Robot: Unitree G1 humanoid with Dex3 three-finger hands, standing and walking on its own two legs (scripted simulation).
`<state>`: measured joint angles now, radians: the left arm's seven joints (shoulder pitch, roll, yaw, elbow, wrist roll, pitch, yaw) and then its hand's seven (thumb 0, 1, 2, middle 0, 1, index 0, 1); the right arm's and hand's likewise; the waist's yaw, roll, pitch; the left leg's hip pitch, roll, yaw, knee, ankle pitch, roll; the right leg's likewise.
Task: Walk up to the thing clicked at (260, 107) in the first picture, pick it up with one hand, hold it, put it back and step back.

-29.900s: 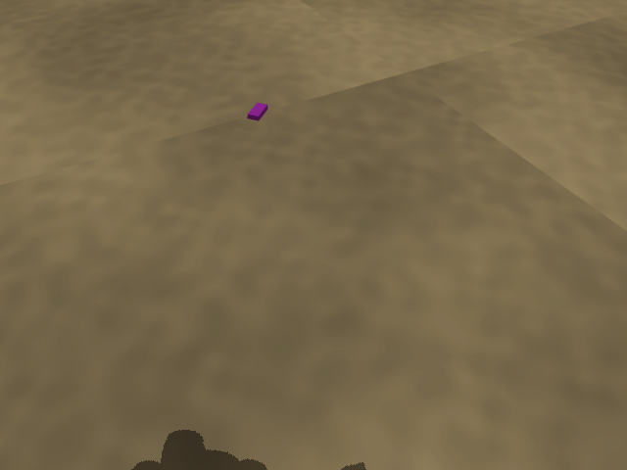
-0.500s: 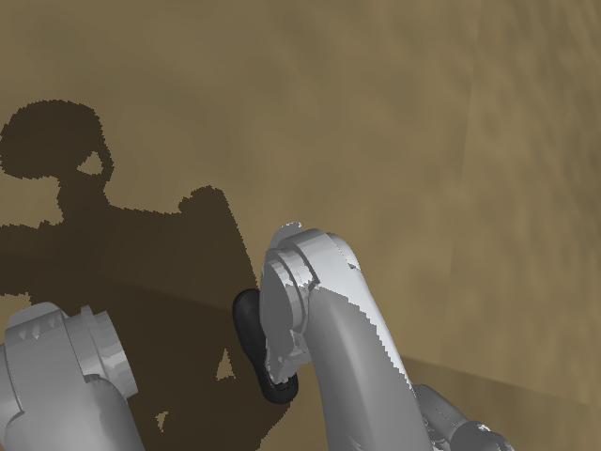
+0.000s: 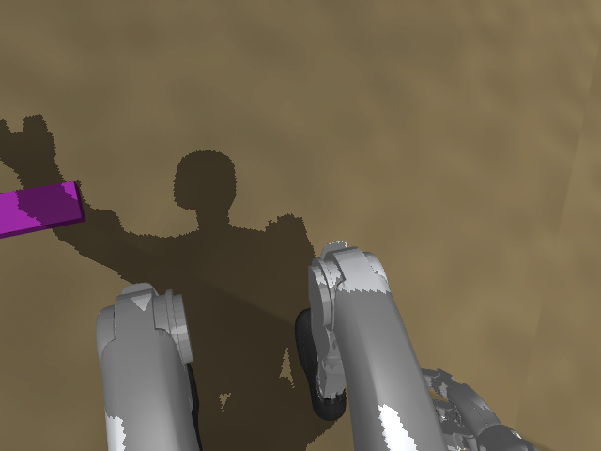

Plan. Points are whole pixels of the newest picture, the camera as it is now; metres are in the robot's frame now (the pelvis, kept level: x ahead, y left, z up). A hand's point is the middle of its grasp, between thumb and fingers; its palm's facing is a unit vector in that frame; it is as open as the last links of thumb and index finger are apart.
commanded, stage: withdraw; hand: left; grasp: from above
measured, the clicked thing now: (36, 209) +0.48 +0.33 -0.34
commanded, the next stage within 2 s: home in 0.34 s
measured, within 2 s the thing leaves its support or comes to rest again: neither
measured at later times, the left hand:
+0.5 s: hand out of the picture +0.49 +0.33 -0.18, palm faces -0.34 -0.05 -0.94, open 13.7 cm
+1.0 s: hand out of the picture +0.35 +0.31 -0.02, palm faces -0.25 -0.63 -0.73, open 8.3 cm
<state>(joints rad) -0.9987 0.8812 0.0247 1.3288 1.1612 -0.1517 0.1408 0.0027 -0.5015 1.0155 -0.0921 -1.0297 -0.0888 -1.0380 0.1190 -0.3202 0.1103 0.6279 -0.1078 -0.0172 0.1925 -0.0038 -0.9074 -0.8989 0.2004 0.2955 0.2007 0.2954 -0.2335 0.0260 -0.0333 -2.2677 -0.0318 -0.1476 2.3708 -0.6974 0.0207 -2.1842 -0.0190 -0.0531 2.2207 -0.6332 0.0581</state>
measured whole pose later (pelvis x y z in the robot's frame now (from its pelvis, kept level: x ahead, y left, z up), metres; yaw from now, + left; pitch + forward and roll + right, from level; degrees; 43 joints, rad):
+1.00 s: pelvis +0.00 +0.00 +0.09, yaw +4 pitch +35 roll -8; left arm -0.35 0.58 0.13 0.52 0.53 0.02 -0.03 0.01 0.72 0.85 -0.20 -0.32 -0.20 -0.33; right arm 0.13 -0.30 -0.01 0.61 0.00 0.02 0.06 0.00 -0.90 -0.90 0.20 0.30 0.20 0.30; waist -0.08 0.02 -0.17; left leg -2.00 -0.02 -0.11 2.08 -0.69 0.01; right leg -1.95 -0.03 -0.03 1.97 -0.63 0.06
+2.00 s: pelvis +0.08 -0.01 +0.36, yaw +9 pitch +10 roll -3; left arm 0.51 0.22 0.03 -0.13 -0.05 0.47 0.01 0.01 0.90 0.90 -0.20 -0.30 -0.20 -0.30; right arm 0.28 -0.21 0.04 0.52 0.02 -0.23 -0.19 0.01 -0.90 -0.90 0.20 0.30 0.20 0.30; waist -0.04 0.05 -0.18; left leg -0.69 0.03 -0.08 1.01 -0.50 -0.02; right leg -0.66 -0.02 -0.06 0.94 -0.45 0.03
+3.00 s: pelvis +0.09 -0.01 +0.36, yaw +9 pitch +10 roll -3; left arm 0.49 0.23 0.02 -0.13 -0.05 0.46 0.01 0.01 0.90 0.90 -0.20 -0.30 -0.20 -0.30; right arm 0.28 -0.21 0.04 0.54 0.01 -0.24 -0.18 0.01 -0.90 -0.90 0.20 0.30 0.20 0.30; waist -0.04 0.04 -0.16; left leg -0.69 0.03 -0.07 1.02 -0.51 -0.01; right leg -0.66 -0.02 -0.05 0.94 -0.46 0.03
